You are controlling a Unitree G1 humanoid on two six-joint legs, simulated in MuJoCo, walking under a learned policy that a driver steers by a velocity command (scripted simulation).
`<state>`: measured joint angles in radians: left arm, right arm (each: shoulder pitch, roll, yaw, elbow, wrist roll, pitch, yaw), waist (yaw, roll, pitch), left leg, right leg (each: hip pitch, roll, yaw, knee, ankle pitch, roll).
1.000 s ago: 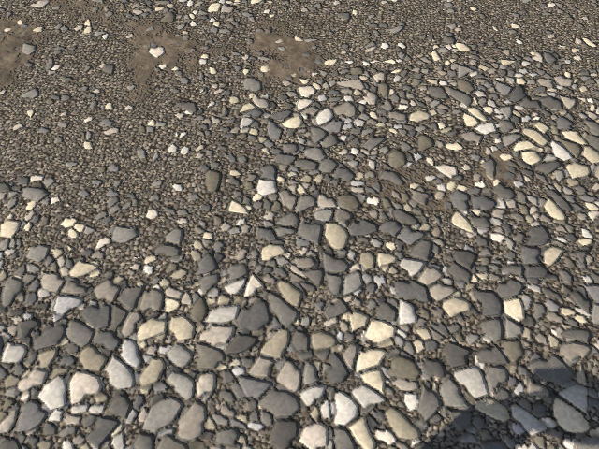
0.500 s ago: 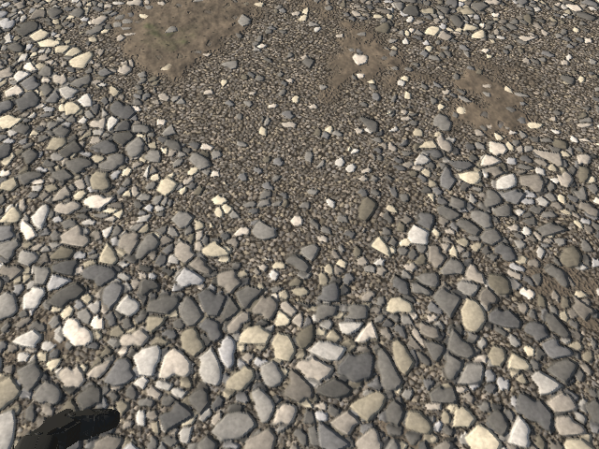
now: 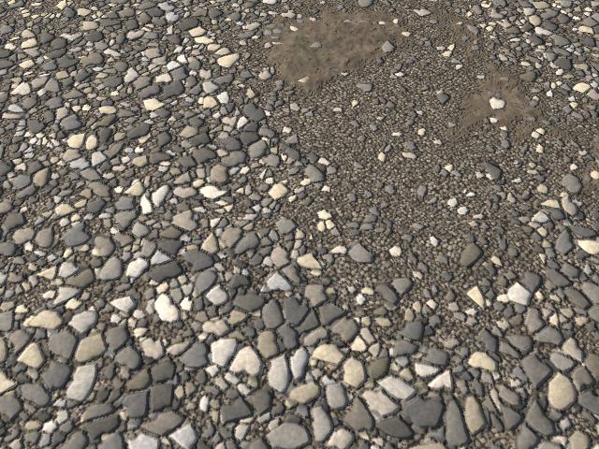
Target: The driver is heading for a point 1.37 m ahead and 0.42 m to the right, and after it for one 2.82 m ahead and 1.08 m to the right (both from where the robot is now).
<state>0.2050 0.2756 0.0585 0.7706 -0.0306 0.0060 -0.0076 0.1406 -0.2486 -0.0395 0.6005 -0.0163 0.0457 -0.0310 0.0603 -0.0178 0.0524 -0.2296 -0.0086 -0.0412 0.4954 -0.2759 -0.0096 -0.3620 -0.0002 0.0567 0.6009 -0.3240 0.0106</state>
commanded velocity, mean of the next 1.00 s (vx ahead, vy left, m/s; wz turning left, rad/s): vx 0.01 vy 0.00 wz -0.53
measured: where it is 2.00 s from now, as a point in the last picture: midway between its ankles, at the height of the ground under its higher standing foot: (322, 350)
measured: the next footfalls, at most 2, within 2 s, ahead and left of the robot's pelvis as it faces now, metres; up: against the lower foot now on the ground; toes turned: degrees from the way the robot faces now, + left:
right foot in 0.30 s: +0.02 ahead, -0.14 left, +0.00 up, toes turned -19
left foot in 0.78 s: +0.16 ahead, +0.02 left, +0.00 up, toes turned -43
